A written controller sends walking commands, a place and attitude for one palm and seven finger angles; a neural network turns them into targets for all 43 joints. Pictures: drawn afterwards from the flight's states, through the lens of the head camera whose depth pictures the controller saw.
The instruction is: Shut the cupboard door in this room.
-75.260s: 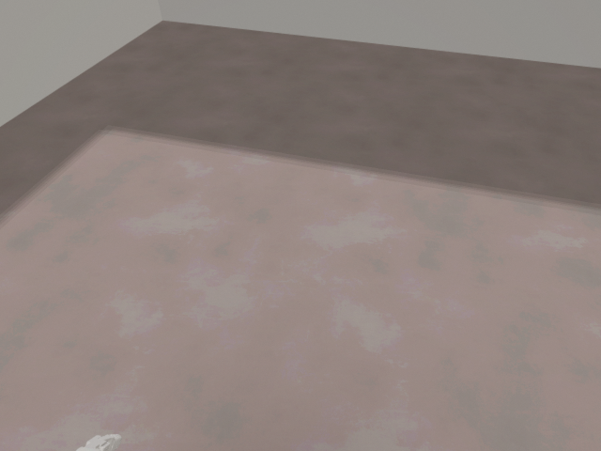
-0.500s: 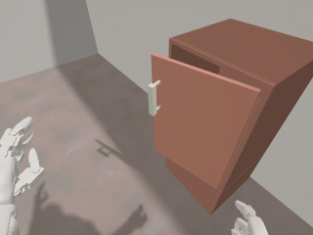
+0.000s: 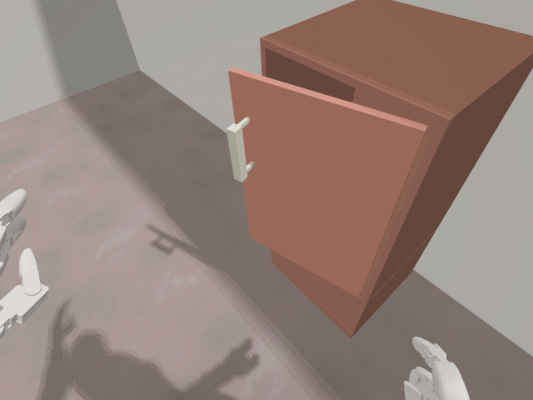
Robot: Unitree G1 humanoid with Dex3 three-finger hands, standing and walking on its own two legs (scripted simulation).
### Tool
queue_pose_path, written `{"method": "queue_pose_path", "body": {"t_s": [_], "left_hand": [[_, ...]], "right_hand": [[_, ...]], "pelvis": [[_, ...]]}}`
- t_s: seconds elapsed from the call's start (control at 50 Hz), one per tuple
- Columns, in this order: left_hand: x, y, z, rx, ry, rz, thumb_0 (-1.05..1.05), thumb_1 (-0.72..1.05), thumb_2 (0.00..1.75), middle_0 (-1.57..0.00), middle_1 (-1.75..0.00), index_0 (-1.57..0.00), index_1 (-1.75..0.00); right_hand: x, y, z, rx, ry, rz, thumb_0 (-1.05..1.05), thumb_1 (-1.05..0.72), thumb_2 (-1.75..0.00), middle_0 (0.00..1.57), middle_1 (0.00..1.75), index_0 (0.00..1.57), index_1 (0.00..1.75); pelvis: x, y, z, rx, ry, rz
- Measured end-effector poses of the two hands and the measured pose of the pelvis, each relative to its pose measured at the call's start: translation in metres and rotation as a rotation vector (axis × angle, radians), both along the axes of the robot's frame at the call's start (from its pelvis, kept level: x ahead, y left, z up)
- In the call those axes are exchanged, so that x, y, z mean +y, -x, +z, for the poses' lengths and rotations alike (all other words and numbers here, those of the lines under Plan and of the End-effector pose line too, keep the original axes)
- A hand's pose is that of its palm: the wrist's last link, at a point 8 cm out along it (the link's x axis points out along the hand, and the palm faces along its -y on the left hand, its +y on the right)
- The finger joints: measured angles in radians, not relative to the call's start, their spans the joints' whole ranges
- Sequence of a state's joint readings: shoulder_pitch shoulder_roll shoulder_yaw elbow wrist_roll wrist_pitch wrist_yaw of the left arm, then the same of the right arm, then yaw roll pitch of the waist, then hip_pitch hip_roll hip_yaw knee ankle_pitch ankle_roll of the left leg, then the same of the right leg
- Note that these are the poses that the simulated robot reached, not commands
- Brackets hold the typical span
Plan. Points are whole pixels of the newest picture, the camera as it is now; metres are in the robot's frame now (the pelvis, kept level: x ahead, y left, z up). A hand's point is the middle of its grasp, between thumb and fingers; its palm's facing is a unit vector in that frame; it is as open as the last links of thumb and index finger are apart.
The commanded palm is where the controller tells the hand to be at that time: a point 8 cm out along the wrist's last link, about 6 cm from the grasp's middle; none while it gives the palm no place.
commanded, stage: step back with the hand held close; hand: left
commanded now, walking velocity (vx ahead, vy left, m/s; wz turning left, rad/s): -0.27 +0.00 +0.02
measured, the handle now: (243, 149) +0.64 +0.10 +0.00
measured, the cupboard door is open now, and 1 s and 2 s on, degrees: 14 14 14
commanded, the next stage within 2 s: stop stepping back and stand still in 0.94 s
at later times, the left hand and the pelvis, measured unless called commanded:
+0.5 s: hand out of the picture +0.11 +0.31 +0.16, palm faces +0.47 -0.75 -0.47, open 7.4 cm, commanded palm +0.04 +0.34 +0.18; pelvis -0.08 +0.03 -0.01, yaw +3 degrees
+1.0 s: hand out of the picture -0.04 +0.36 +0.17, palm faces +0.62 -0.68 -0.38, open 7.4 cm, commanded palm -0.11 +0.39 +0.18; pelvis -0.18 +0.06 -0.03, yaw +13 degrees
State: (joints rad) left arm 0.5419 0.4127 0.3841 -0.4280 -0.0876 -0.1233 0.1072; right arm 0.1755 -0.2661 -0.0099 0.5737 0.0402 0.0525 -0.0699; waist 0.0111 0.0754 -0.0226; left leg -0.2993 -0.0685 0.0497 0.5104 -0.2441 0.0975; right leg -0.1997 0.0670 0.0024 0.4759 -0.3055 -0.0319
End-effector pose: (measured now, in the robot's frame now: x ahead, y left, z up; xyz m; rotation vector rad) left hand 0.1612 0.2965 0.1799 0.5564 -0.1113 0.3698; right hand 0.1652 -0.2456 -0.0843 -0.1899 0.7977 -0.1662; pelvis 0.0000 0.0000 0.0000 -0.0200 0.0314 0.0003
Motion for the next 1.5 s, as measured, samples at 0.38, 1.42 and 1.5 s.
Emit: {"method": "queue_pose_path", "body": {"t_s": [0.38,1.42,1.5], "left_hand": [[0.036,0.067,-0.002,-0.093,-0.045,0.001,0.01,0.89,0.90,-0.21,-0.30,-0.22,-0.30],[0.281,0.362,-0.007,-0.761,0.199,0.089,0.00,0.89,0.90,-0.20,-0.30,-0.20,-0.30],[0.268,0.362,0.029,-0.620,0.236,-0.113,0.01,0.90,0.90,-0.19,-0.30,-0.19,-0.30]], "right_hand": [[0.021,0.067,0.012,-0.043,0.077,0.009,0.01,-0.91,-0.89,0.20,0.30,0.21,0.30],[0.289,0.331,0.001,-0.152,0.078,0.275,0.01,-0.91,-0.89,0.20,0.30,0.21,0.30],[0.319,0.408,0.034,-0.044,-0.008,0.175,0.01,-0.90,-0.89,0.20,0.30,0.21,0.30]], "pelvis": [[0.024,0.062,-0.010,-0.021,0.031,0.000],[0.214,0.367,-0.059,-0.200,0.134,0.070],[0.245,0.401,-0.005,-0.177,0.167,0.035]]}}
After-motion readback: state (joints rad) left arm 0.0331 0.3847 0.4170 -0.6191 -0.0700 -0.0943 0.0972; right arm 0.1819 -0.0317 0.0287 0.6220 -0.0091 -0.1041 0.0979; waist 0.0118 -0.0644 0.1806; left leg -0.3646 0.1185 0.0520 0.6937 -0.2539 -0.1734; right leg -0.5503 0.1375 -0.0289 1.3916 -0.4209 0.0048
